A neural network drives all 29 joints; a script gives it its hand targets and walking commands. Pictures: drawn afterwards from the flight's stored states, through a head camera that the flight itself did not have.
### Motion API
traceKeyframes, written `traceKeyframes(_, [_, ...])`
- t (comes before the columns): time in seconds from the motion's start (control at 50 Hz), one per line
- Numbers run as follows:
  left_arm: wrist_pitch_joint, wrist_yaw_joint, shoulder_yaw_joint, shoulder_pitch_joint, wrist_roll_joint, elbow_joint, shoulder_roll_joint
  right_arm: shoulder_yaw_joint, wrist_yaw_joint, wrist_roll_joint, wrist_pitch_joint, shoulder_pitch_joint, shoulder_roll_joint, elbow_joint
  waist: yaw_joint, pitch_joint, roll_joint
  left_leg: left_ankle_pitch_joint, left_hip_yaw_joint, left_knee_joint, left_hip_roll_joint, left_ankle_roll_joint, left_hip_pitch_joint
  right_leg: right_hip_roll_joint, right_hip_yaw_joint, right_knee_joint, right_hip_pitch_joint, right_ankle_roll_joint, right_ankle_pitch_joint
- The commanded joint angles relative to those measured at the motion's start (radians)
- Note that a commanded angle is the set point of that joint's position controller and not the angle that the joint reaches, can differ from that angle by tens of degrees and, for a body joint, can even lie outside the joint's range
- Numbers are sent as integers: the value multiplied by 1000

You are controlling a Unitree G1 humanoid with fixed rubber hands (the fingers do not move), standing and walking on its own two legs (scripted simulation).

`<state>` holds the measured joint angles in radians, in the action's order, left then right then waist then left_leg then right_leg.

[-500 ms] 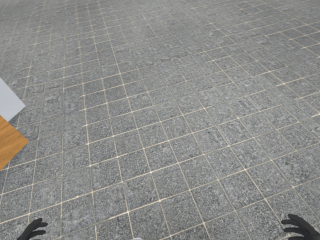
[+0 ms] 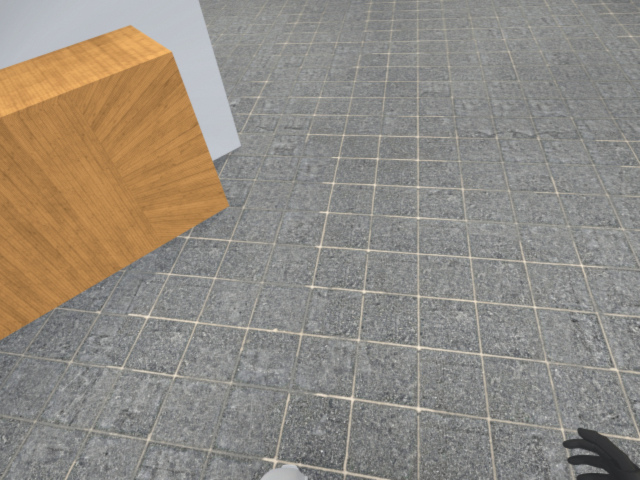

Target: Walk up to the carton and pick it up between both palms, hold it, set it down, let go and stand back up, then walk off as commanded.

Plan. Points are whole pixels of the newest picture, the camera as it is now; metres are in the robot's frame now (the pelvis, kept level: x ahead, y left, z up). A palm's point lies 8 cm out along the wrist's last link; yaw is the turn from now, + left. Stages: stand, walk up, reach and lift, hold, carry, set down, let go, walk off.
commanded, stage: walk up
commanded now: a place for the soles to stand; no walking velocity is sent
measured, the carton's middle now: out of the picture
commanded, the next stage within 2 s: none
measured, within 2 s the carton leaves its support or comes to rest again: neither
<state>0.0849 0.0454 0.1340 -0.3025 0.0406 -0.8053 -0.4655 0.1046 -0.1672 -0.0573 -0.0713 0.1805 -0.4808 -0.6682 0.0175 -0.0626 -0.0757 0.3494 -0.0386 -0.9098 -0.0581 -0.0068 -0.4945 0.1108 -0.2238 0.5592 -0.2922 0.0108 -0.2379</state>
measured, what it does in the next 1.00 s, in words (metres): steps to the left, turning left: left foot, then right foot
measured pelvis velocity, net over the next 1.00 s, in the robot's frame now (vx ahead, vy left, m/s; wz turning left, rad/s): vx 0.14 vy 0.24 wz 0.61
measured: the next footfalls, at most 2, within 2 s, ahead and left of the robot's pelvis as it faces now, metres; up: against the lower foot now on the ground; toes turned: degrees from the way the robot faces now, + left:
left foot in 0.14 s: +0.08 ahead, +0.22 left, +0.00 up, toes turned +10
right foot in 0.36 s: +0.15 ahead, +0.00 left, +0.00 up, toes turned +10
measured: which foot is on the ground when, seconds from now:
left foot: up 0.00-0.12, down 0.14-0.36, up 0.38-0.64, down 0.66-0.92, up 0.94-1.00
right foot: down 0.00-0.14, up 0.16-0.34, down 0.36-0.68, up 0.70-0.88, down 0.90-1.00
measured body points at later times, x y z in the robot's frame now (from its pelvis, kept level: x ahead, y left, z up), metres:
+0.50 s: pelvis +0.06 +0.10 -0.01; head +0.08 +0.08 +0.44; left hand -0.03 +0.46 -0.07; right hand +0.29 -0.16 -0.11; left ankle +0.05 +0.24 -0.69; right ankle +0.11 -0.01 -0.73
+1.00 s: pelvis +0.14 +0.24 -0.03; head +0.17 +0.23 +0.42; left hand -0.02 +0.57 -0.09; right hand +0.41 +0.02 -0.14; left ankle +0.09 +0.35 -0.69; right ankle +0.23 +0.16 -0.73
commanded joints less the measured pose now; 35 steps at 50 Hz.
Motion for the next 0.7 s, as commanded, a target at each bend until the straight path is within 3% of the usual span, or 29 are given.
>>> traceKeyframes(0.0, [17,11,93,-24,5,49,-327,50,-12,14,21,-108,-143,84,24,51,244,25,23,110,-55,-9,-46,290,195,-257,80,186,-161])
traceKeyframes(0.06, [8,2,97,4,2,48,-335,57,-14,24,28,-82,-150,47,-6,79,260,55,83,200,-30,12,57,292,118,-218,37,170,-239])
traceKeyframes(0.08, [6,-1,93,22,-1,56,-333,61,-11,26,30,-43,-149,27,-34,87,256,43,93,256,-28,19,128,277,75,-168,-5,158,-264])
traceKeyframes(0.1, [0,-4,80,35,-1,53,-305,74,-6,19,34,18,-161,-16,-71,107,197,44,100,329,4,33,259,226,12,-49,-91,131,-328])
traceKeyframes(0.12, [-5,-8,58,13,-8,53,-230,92,5,1,37,113,-209,-63,-108,135,28,114,68,379,53,70,401,146,-48,168,-190,93,-355])
traceKeyframes(0.14, [-9,-10,36,50,-22,90,-159,116,19,0,34,157,-326,-48,-170,79,-299,417,-438,686,-177,182,429,-35,-116,426,-462,9,-461])
traceKeyframes(0.16, [-8,-8,39,124,-33,105,-205,108,27,12,39,96,-349,-22,-159,25,-235,421,-604,768,-232,274,322,-31,73,480,-453,-4,-411])
traceKeyframes(0.18, [-2,-8,45,103,-50,86,-241,94,34,17,36,36,-317,-15,-113,-6,-179,266,-512,703,-200,269,317,3,127,463,-429,-4,-357])
traceKeyframes(0.2, [2,-5,43,42,-52,49,-250,81,44,13,34,-4,-278,-6,-71,-6,-148,185,-427,631,-167,258,289,20,140,423,-370,-7,-319])
traceKeyframes(0.22, [7,-1,47,-23,-49,19,-253,74,50,10,31,-54,-245,21,-49,27,-143,167,-377,588,-130,249,249,25,144,374,-289,-8,-275])
traceKeyframes(0.26, [13,3,41,-86,-43,-13,-257,62,44,1,29,-83,-224,49,-32,50,-138,53,-339,549,-91,242,153,-24,133,278,-136,-5,-243])
traceKeyframes(0.28, [17,5,42,-104,-40,-12,-245,57,44,-4,30,-90,-217,59,-19,53,-145,56,-341,532,-90,244,120,-43,132,220,-91,5,-220])
traceKeyframes(0.3, [23,7,38,-134,-40,-24,-228,54,42,-1,27,-118,-213,75,10,51,-116,79,-320,481,-72,234,39,-65,124,116,22,14,-165])
traceKeyframes(0.32, [29,13,44,-202,-32,-45,-236,48,42,7,24,-167,-187,95,61,72,-54,185,-272,425,-32,185,-127,-68,135,7,228,37,-79])
traceKeyframes(0.34, [35,23,58,-272,-14,-51,-290,29,46,9,26,-190,-128,119,111,100,99,248,-181,244,83,103,-273,54,330,-196,379,76,-226])
traceKeyframes(0.36, [40,33,89,-250,5,-32,-410,17,52,-2,39,-156,-85,120,99,88,300,190,-80,-69,148,43,-400,394,751,-380,345,164,-516])
traceKeyframes(0.38, [42,36,85,-127,-11,11,-412,39,58,-12,35,-119,-178,82,39,32,134,108,-163,-153,45,17,-348,467,811,-408,217,209,-535])
traceKeyframes(0.4, [48,33,70,-62,-22,27,-358,53,53,-7,39,-81,-212,52,7,-9,60,49,-139,-169,-3,9,-317,423,669,-340,187,225,-420])
traceKeyframes(0.44, [58,22,56,-29,-18,34,-317,63,40,1,37,-40,-194,11,-15,-8,114,23,-108,-145,-21,-2,-248,331,459,-278,152,198,-236])
traceKeyframes(0.46, [60,16,54,-19,-18,35,-319,67,29,7,38,-34,-195,4,-21,-6,186,19,-91,-111,-37,-13,-220,308,360,-260,146,194,-127])
traceKeyframes(0.5, [58,10,54,-60,-16,21,-313,62,15,15,43,-86,-162,9,4,-20,233,-5,-28,3,-38,-7,-180,271,234,-226,125,187,65])
traceKeyframes(0.52, [59,8,56,-56,-12,20,-330,59,8,18,41,-103,-145,12,1,-7,249,-5,-19,52,-47,0,-134,287,200,-215,113,197,107])
traceKeyframes(0.56, [56,6,56,-15,-10,37,-331,62,-1,30,42,-100,-136,-8,-17,11,261,-34,26,160,-38,15,20,259,97,-185,34,167,93])
traceKeyframes(0.6, [45,3,53,1,-9,32,-331,65,-5,43,53,-83,-133,-32,-48,51,264,-17,97,201,6,20,160,253,61,-124,-32,149,-47])
traceKeyframes(0.62, [38,0,48,5,-6,31,-328,75,-3,38,54,-50,-153,-50,-76,72,225,-6,108,240,27,25,274,237,20,-33,-94,132,-96])
traceKeyframes(0.64, [31,-1,31,-6,-7,34,-285,89,8,29,55,32,-183,-93,-116,110,82,58,130,275,94,39,371,193,-25,170,-121,113,-55])
traceKeyframes(0.66, [24,-6,12,-59,-20,38,-236,112,27,29,54,109,-258,-112,-157,152,-140,271,-113,439,26,113,520,86,-72,478,-279,53,-87])
traceKeyframes(0.68, [27,-7,-7,19,-32,85,-200,117,43,39,59,138,-344,-91,-182,108,-341,420,-605,661,-179,233,483,-38,1,631,-500,6,-375])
